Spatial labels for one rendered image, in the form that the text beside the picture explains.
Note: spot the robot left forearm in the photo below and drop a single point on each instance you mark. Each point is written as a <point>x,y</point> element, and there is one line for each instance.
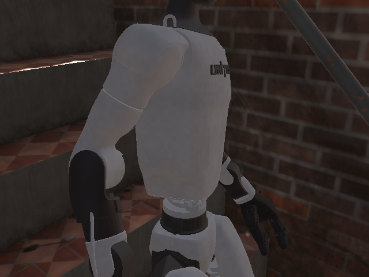
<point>237,186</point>

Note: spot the robot right forearm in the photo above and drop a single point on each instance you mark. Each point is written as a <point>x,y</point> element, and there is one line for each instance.
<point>87,190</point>

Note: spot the robot left thigh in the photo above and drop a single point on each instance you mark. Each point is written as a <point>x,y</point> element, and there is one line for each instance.
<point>230,257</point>

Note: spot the robot right upper arm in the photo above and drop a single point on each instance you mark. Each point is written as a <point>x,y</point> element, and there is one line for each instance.
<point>145,58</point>

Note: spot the robot torso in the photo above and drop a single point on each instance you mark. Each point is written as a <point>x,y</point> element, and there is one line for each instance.
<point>180,143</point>

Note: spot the left robot hand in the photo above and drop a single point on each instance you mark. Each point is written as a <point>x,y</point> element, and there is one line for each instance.
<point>258,210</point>

